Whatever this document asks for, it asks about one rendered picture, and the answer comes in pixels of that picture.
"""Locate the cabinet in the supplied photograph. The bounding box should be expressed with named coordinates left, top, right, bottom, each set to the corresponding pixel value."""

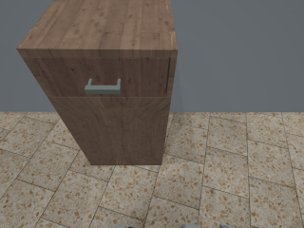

left=17, top=0, right=179, bottom=166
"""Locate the drawer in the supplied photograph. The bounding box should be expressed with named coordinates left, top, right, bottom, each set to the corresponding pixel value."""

left=30, top=56, right=169, bottom=97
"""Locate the handle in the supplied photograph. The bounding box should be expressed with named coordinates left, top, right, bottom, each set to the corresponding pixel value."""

left=85, top=78, right=122, bottom=94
